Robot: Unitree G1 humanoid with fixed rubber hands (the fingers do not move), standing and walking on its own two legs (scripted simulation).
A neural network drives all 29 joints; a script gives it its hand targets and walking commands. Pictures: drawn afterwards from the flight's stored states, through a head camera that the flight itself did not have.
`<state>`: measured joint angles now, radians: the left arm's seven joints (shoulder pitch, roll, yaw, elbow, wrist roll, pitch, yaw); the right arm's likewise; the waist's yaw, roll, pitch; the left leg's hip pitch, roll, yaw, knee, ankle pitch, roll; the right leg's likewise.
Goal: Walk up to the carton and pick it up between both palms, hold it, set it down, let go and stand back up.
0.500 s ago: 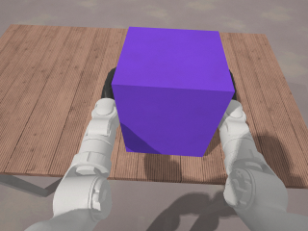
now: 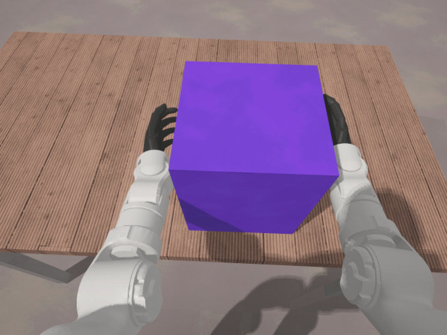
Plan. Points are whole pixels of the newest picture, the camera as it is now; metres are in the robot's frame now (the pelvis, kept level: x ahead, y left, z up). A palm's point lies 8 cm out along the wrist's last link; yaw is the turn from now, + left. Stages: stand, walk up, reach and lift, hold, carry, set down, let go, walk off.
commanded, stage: set down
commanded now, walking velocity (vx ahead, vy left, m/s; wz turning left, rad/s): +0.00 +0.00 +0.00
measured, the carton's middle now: (245, 158) +0.42 -0.01 +0.05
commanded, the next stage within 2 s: none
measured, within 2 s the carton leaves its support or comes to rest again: neither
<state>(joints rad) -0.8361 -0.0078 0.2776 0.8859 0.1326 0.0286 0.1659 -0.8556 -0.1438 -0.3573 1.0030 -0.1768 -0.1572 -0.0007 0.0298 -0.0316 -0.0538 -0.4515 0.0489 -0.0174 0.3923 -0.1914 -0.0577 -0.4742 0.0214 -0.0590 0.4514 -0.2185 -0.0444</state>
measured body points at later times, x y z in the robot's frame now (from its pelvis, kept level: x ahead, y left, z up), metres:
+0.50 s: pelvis -0.04 +0.00 +0.00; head +0.02 +0.00 +0.44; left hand +0.37 +0.17 +0.06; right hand +0.39 -0.22 +0.06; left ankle -0.02 +0.16 -0.74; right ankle -0.02 -0.08 -0.74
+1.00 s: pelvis -0.09 +0.01 -0.01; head -0.07 +0.03 +0.44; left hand +0.30 +0.18 +0.06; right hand +0.30 -0.22 +0.06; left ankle -0.02 +0.16 -0.74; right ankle -0.02 -0.08 -0.74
